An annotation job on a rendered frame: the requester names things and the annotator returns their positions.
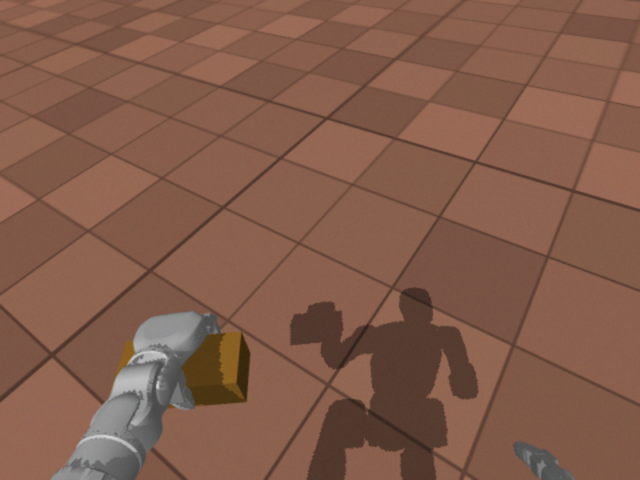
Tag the left robot arm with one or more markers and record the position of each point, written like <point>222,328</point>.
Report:
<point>129,423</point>

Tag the left robot hand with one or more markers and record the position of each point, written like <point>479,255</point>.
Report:
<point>181,333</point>

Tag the carton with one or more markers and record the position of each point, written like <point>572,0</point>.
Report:
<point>217,373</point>

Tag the right robot hand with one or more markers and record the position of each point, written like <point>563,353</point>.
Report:
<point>542,463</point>

